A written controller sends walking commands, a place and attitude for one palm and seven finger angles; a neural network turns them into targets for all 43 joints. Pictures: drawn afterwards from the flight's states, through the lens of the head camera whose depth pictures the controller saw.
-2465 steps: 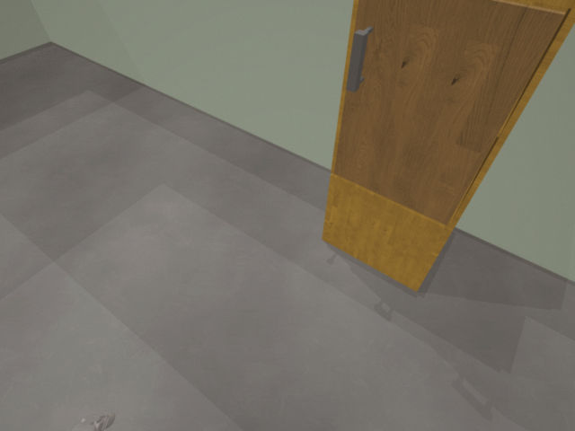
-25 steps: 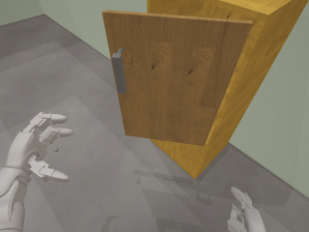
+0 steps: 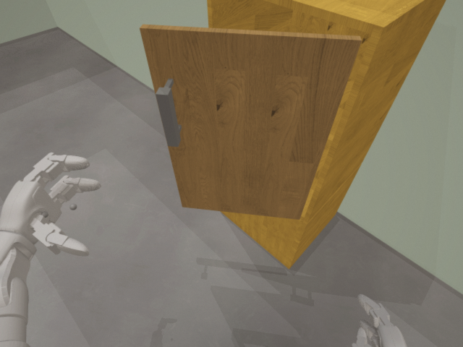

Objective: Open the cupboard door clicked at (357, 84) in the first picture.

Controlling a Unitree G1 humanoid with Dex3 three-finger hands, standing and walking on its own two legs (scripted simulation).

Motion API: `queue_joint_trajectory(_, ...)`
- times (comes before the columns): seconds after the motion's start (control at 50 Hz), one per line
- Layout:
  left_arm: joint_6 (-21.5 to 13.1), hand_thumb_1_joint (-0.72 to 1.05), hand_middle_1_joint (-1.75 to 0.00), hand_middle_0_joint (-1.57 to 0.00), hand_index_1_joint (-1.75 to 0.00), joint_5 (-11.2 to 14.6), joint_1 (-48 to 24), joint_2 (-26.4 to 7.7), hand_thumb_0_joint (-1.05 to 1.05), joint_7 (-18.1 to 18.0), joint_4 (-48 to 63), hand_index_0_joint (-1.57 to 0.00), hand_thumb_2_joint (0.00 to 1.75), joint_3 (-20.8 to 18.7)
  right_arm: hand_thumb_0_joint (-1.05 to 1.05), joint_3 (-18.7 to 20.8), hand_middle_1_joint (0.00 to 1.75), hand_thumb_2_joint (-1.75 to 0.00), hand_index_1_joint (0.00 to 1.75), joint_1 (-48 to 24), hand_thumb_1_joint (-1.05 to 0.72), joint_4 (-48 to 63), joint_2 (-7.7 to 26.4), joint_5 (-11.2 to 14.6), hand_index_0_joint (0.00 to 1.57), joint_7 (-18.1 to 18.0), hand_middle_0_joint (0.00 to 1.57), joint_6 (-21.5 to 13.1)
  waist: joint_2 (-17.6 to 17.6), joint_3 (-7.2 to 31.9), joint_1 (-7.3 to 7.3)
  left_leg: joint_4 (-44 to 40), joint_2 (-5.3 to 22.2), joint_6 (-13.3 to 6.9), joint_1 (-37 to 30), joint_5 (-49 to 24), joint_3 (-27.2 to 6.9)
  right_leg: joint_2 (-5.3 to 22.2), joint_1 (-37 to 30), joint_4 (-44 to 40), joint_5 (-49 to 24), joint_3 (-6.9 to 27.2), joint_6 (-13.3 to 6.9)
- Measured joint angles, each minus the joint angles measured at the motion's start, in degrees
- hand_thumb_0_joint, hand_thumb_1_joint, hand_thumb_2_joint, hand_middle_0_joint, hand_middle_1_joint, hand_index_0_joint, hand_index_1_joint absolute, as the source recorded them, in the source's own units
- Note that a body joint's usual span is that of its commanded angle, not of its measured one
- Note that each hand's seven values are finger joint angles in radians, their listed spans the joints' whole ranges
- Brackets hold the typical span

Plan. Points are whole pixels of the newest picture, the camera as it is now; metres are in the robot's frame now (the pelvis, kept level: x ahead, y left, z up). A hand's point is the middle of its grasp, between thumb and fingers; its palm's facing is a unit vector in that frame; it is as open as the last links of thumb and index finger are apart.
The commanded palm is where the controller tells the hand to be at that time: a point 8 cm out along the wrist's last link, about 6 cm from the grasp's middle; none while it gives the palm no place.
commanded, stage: raise the hand with hooked fingers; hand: left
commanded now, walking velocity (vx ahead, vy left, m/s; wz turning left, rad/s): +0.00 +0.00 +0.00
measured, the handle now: (172, 113) +0.56 +0.18 +0.09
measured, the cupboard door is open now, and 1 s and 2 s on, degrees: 37 37 37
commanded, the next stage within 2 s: move the hooked fingers beside the handle in 0.24 s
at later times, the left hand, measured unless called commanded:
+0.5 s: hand (81, 204) +0.30 +0.27 +0.11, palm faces +0.02 -1.00 -0.01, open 14.0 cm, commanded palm +0.28 +0.31 +0.11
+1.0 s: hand (106, 166) +0.38 +0.26 +0.11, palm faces -0.03 -1.00 +0.01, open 14.0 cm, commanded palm +0.36 +0.31 +0.11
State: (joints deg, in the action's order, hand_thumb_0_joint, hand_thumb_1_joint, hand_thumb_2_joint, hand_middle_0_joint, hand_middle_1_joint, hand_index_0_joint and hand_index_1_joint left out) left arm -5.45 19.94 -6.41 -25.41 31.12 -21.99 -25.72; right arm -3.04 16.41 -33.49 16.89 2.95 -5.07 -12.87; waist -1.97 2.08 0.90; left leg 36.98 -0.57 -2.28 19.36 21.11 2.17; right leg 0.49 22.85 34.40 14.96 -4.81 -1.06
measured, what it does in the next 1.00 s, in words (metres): stands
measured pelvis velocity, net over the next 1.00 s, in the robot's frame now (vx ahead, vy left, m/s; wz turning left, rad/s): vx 0.00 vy -0.01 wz -0.02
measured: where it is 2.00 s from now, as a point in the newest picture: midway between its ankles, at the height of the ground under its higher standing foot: outside the picture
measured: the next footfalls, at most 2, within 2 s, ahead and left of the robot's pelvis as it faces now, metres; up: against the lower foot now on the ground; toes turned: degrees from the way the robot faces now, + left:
none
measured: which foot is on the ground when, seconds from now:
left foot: down 0.00-1.00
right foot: down 0.00-1.00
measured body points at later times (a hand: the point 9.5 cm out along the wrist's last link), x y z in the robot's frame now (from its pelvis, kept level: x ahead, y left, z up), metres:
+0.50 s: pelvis -0.01 -0.02 +0.00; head +0.01 -0.02 +0.45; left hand +0.29 +0.32 +0.11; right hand +0.16 -0.26 -0.08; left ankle -0.02 +0.09 -0.73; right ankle +0.03 -0.11 -0.73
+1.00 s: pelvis +0.00 -0.01 -0.01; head +0.04 -0.01 +0.44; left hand +0.38 +0.31 +0.11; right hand +0.08 -0.28 -0.11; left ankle -0.02 +0.09 -0.73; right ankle +0.03 -0.11 -0.73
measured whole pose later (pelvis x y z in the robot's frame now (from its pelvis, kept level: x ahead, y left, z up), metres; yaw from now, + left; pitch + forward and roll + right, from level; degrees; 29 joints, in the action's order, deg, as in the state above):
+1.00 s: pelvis +0.00 -0.01 -0.01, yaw -1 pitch +8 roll -1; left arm -10.8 15.6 -28.2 -30.1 30.7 -47.1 -26.1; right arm -2.9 20.6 -34.9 17.6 2.9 -4.8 -8.1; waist -1.1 2.7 -2.7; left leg 39.9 0.1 -1.9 26.6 21.5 2.7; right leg -0.1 30.3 37.2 15.1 -4.2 -1.6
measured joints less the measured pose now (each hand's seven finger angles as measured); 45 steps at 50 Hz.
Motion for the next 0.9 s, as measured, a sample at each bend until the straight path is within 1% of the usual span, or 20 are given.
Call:
queue_joint_trajectory(0.1, -0.7, -0.5, -1.2, -0.31, -1.2, -0.3, 0.3, 0.7, -0.01, -0.8, 0.4, -0.3, 0.3, 0.0, 0.01, -0.1, 0.3, -0.9, 0.3, -0.2, -0.91, -0.1, -0.4, -0.1, 0.2, -0.3, 0.21, -0.1, -0.1, -0.2, 0.23, -0.4, 0.1, 0.3, -0.6, -0.2, -0.2, -0.2, -0.6, -0.3, 0.0, -0.2, -0.3)
queue_joint_trajectory(0.24, -0.4, -0.5, -1.2, -0.31, -1.2, -0.2, -0.6, 0.3, -0.01, -0.3, -1.4, -0.3, 0.3, 0.3, 0.01, -0.5, 0.3, -0.9, 0.3, -1.0, -0.91, -0.3, -0.7, 0.2, 0.2, -0.7, 0.21, 0.1, -0.3, -0.3, 0.35, -0.4, 0.4, 0.6, -0.6, -0.4, -0.5, -0.4, -0.6, -0.2, 0.0, -0.5, -0.6)
queue_joint_trajectory(0.38, -1.0, -0.5, -1.2, -0.31, -1.2, 0.1, -0.5, 0.5, -0.01, 0.0, -1.8, -0.3, 0.3, 0.2, 0.01, -0.5, 0.3, -0.9, 0.3, -1.3, -0.91, -0.3, -0.6, 0.2, 0.2, -0.8, 0.21, -0.1, -0.4, -0.1, 0.35, -0.3, 0.6, 0.9, -0.4, -0.4, -0.5, -0.5, -0.3, 0.1, 0.0, -0.5, -0.9)
queue_joint_trajectory(0.48, -1.2, -0.5, -1.2, -0.31, -1.2, -0.7, -4.7, -0.5, -0.01, 0.0, -6.7, -0.3, 0.3, 0.3, 0.01, -0.6, 0.3, -0.9, 0.3, -1.6, -0.91, -0.8, -0.3, 0.4, 0.2, -1.5, 0.21, 0.2, -0.2, -0.6, 0.27, 0.6, 0.6, 1.1, 0.7, -0.4, -1.0, -0.5, 0.5, 0.8, 0.2, -1.0, -1.1)
queue_joint_trajectory(0.56, -2.1, -0.5, -1.2, -0.31, -1.2, -1.6, -9.3, -1.7, -0.01, 0.3, -11.3, -0.3, 0.3, 0.4, 0.01, -0.6, 0.3, -0.9, 0.3, -1.6, -0.91, -1.3, 0.0, 0.4, 0.2, -1.7, 0.21, 0.5, 0.1, -0.9, -0.18, 1.4, 0.7, 1.2, 2.0, -0.3, -1.2, -0.5, 1.7, 1.4, 0.2, -1.2, -1.2)
queue_joint_trajectory(0.7, -3.2, -0.5, -1.2, -0.3, -1.2, -2.2, -15.6, -3.7, -0.01, 1.3, -18.5, -0.3, 0.3, 0.3, 0.01, -0.5, 0.3, -0.9, 0.3, -0.1, -0.91, -1.4, 0.6, 0.4, 0.2, -1.1, 0.21, 1.5, 0.5, -0.1, -1.68, 2.2, 0.7, 1.1, 4.3, -0.1, -0.6, -0.5, 4.3, 2.4, 0.2, -0.7, -1.2)
queue_joint_trajectory(0.8, -3.9, -0.5, -1.2, -0.3, -1.2, -3.1, -18.0, -4.3, -0.01, 0.7, -21.0, -0.3, 0.3, -0.1, 0.01, 0.0, 0.3, -0.9, 0.3, 1.6, -0.91, -1.0, 0.9, 0.2, 0.2, -0.4, 0.21, 2.5, 0.6, 0.2, -2.59, 2.6, 0.8, 0.9, 5.7, 0.1, 0.0, -0.6, 5.9, 2.8, 0.2, 0.0, -1.0)
queue_joint_trajectory(0.9, -5.0, -0.5, -1.2, -0.3, -1.2, -3.4, -19.4, -4.2, -0.01, 0.2, -22.4, -0.3, 0.3, -0.5, 0.01, 0.2, 0.3, -0.9, 0.3, 3.3, -0.91, -1.2, 1.0, 0.1, 0.2, 0.0, 0.21, 3.7, 0.7, 0.5, -3.13, 2.7, 0.7, 0.6, 6.4, 0.3, 0.4, -0.6, 6.8, 2.8, 0.2, 0.4, -0.8)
